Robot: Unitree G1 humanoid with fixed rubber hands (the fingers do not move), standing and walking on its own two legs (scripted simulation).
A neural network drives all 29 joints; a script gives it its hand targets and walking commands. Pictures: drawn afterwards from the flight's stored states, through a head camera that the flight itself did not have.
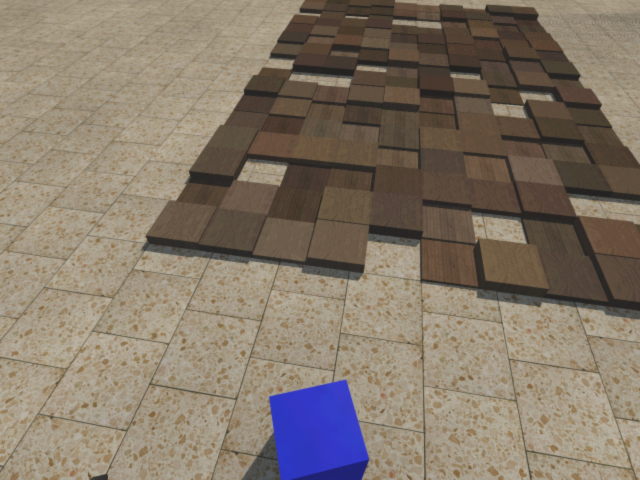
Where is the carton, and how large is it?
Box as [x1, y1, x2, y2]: [269, 380, 368, 479]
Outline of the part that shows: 346,380 341,380 269,396 281,479 361,479 368,457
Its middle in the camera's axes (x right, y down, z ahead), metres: -0.01 +0.54 +1.05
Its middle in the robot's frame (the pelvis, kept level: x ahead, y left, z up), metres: +0.38 +0.01 -0.66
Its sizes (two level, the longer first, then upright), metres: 0.210 0.200 0.250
